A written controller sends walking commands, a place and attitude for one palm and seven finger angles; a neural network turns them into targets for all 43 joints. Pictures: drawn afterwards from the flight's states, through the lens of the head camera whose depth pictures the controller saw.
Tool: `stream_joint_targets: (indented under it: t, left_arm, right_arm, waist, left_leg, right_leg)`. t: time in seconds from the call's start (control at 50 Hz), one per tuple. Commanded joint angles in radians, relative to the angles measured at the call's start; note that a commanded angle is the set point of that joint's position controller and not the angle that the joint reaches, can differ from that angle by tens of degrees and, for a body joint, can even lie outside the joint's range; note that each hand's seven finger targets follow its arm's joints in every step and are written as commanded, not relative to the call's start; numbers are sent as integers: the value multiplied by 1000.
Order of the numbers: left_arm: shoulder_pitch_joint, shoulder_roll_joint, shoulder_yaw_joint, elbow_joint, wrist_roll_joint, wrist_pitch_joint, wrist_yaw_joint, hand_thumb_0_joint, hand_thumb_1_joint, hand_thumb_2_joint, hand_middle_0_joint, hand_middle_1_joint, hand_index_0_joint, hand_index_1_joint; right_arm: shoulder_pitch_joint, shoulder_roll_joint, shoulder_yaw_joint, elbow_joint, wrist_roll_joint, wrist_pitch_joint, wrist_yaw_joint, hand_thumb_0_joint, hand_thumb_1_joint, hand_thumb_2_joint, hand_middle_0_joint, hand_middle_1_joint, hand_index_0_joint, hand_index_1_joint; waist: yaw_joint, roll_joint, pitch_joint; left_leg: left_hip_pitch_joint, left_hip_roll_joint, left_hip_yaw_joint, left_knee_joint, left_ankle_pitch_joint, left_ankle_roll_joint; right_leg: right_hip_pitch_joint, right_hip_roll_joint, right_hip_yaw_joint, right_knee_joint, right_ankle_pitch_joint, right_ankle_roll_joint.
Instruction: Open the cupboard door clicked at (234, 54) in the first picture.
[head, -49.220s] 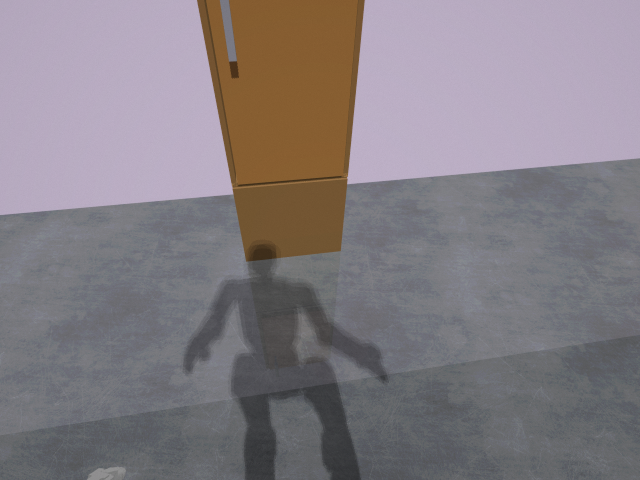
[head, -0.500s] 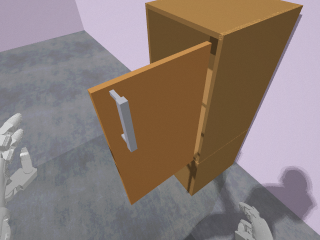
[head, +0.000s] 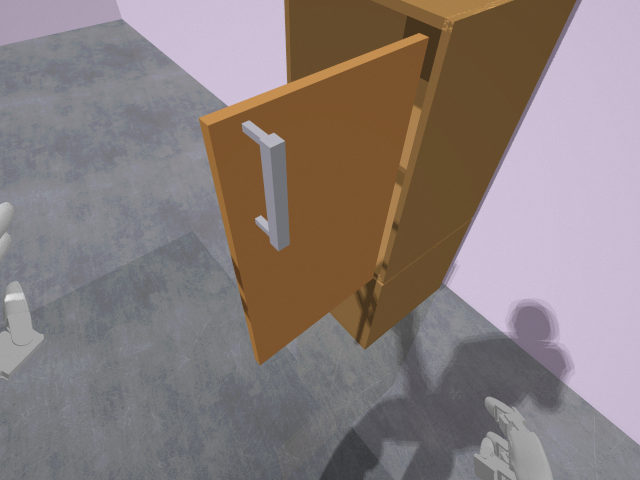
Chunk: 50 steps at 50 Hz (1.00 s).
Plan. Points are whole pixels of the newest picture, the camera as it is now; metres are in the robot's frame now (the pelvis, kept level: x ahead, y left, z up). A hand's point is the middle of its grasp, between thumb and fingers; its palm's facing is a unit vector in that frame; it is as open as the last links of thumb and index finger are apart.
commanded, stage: step back with the hand held close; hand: left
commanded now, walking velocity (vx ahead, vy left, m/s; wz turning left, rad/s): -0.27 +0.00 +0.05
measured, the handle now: (266, 190) +0.40 +0.10 +0.16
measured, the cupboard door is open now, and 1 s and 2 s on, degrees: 92 92 92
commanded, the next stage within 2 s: stop stepping back and stand still in 0.58 s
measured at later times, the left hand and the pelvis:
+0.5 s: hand out of the picture +0.12 +0.29 +0.18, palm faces +0.46 -0.79 -0.40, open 7.4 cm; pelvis -0.08 +0.02 +0.01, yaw +0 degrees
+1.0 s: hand out of the picture +0.04 +0.26 +0.16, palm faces +0.38 -0.82 -0.42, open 7.4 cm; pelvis -0.18 +0.00 +0.00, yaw -2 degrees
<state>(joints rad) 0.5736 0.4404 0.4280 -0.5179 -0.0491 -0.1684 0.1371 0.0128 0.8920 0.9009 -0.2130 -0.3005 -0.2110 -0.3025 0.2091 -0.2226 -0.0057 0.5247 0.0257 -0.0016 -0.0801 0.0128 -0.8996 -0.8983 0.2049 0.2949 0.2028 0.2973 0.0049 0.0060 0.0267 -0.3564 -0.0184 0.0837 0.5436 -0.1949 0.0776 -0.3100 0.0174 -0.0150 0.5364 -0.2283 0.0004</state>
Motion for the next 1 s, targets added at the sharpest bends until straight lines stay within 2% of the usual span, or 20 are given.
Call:
stream_joint_targets:
  t: [0.0,0.08,0.14,0.18,0.22,0.26,0.28,0.3,0.36,0.4,0.48,0.56,0.6,0.66,0.7,0.74,0.8,0.86,0.92,0.98]
  left_arm:
    - [-58,128,125,-169,18,-75,23,0,900,900,-200,-300,-200,-300]
    - [-82,138,129,-193,21,-88,21,0,900,900,-200,-300,-200,-300]
    - [-118,137,103,-221,19,-99,32,0,900,900,-200,-300,-200,-300]
    - [-131,138,96,-227,16,-103,45,0,900,900,-200,-300,-200,-300]
    - [-145,154,114,-227,15,-101,48,0,900,900,-200,-300,-200,-300]
    - [-141,166,135,-255,18,-116,48,0,900,900,-200,-300,-200,-300]
    - [-105,171,169,-252,23,-132,45,0,900,900,-200,-300,-200,-300]
    - [-85,161,176,-230,24,-138,39,0,900,900,-200,-300,-200,-300]
    - [-102,151,158,-251,6,-145,41,0,900,900,-200,-300,-200,-300]
    - [-44,108,108,-237,-4,-133,38,0,900,900,-200,-300,-200,-300]
    - [-69,103,67,-253,-16,-111,30,0,900,900,-200,-300,-200,-300]
    - [-14,173,132,-259,-39,-120,23,0,900,900,-200,-300,-200,-300]
    - [-26,200,143,-275,-57,-138,4,0,900,900,-200,-300,-200,-300]
    - [-47,258,195,-263,-61,-174,7,0,900,900,-200,-300,-200,-300]
    - [1,203,160,-202,-52,-128,-1,0,900,900,-200,-300,-200,-300]
    - [6,193,159,-175,-39,-85,3,0,900,900,-200,-300,-200,-300]
    - [-94,171,123,-105,-35,-70,7,0,900,900,-200,-300,-200,-300]
    - [-110,181,117,-148,-22,-81,8,0,900,900,-200,-300,-200,-300]
    - [-54,158,110,-172,-9,-81,13,0,900,900,-200,-300,-200,-300]
    - [14,174,123,-200,-15,-87,13,0,900,900,-200,-300,-200,-300]
  right_arm:
    - [-88,-148,-52,-148,-9,-80,-6,0,-900,-900,200,300,200,300]
    - [-72,-137,-57,-142,-10,-97,-2,0,-900,-900,200,300,200,300]
    - [-47,-128,-62,-107,-19,-101,5,0,-900,-900,200,300,200,300]
    - [-40,-111,-54,-79,-20,-104,12,0,-900,-900,200,300,200,300]
    - [-57,-111,-45,-79,-21,-104,6,0,-900,-900,200,300,200,300]
    - [-94,-144,-54,-89,-27,-114,-12,0,-900,-900,200,300,200,300]
    - [-95,-136,-52,-93,-25,-126,-9,0,-900,-900,200,300,200,300]
    - [-78,-126,-58,-93,-36,-139,-6,0,-900,-900,200,300,200,300]
    - [-76,-111,-69,-63,-40,-167,10,0,-900,-900,200,300,200,300]
    - [-66,-107,-62,-41,-39,-174,22,0,-900,-900,200,300,200,300]
    - [-80,-105,-49,-35,-40,-175,30,0,-900,-900,200,300,200,300]
    - [-72,-98,-47,-35,-45,-167,32,0,-900,-900,200,300,200,300]
    - [-91,-97,-39,-47,-42,-143,34,0,-900,-900,200,300,200,300]
    - [-103,-76,-26,-28,-44,-127,28,0,-900,-900,200,300,200,300]
    - [-105,-95,-43,-54,-13,-130,15,0,-900,-900,200,300,200,300]
    - [-113,-81,-18,-66,-13,-113,0,0,-900,-900,200,300,200,300]
    - [-92,-124,-26,-53,-1,-127,-19,0,-900,-900,200,300,200,300]
    - [-113,-126,-22,-58,-18,-147,-20,0,-900,-900,200,300,200,300]
    - [-103,-114,-25,-70,-27,-153,-14,0,-900,-900,200,300,200,300]
    - [-83,-97,-34,-65,-25,-152,-2,0,-900,-900,200,300,200,300]
  waist:
    - [8,151,-62]
    - [0,20,-75]
    - [-19,-119,-49]
    - [-27,-169,-104]
    - [-27,-116,-78]
    - [-12,164,-45]
    - [-3,320,-110]
    - [-9,312,-126]
    - [-2,104,-127]
    - [-3,131,-165]
    - [-4,250,-173]
    - [12,256,-261]
    - [12,183,-248]
    - [1,-20,-234]
    - [2,-185,-180]
    - [-19,-86,-141]
    - [-20,45,-76]
    - [-6,195,-63]
    - [2,187,-35]
    - [-4,-28,-92]
  left_leg:
    - [-356,242,-282,-336,-463,32]
    - [-301,164,-230,-204,-447,9]
    - [7,44,-154,174,-289,-58]
    - [112,26,-142,311,-195,-65]
    - [108,54,-162,106,-175,-57]
    - [-60,175,-307,-176,-120,-6]
    - [-211,306,-418,-334,-311,41]
    - [-330,376,-504,-448,-473,88]
    - [-33,340,-412,-302,-75,92]
    - [98,311,-352,-295,68,70]
    - [131,255,-274,-396,-63,10]
    - [216,195,-200,-385,53,-61]
    - [249,168,-141,-287,140,-98]
    - [310,71,-64,105,-35,-117]
    - [161,18,-98,259,-75,-100]
    - [82,40,-111,126,23,-77]
    - [210,108,-186,-67,259,-42]
    - [96,141,-327,-283,-157,-29]
    - [-46,92,-277,-375,-376,-84]
    - [140,10,-135,-25,-94,-94]
  right_leg:
    - [295,-7,47,146,-44,2]
    - [202,-56,139,28,-123,-32]
    - [-219,-238,363,-257,-358,-133]
    - [-248,-307,343,-251,-157,-151]
    - [-209,-247,253,-150,-47,-103]
    - [-71,-61,111,43,-31,-9]
    - [101,10,46,271,-116,14]
    - [186,51,57,507,-209,19]
    - [-82,19,100,558,-264,12]
    - [-101,23,62,461,-288,20]
    - [14,54,-14,237,-310,8]
    - [140,73,-58,-94,-214,-24]
    - [148,30,-26,-284,-87,-39]
    - [-116,-240,134,-325,158,-106]
    - [-71,-241,120,-215,307,-117]
    - [44,-206,94,-125,438,-77]
    - [-3,-72,31,-103,153,13]
    - [69,-2,-5,-120,-184,0]
    - [178,30,-37,-151,-282,-36]
    - [5,-118,105,-321,-317,-93]
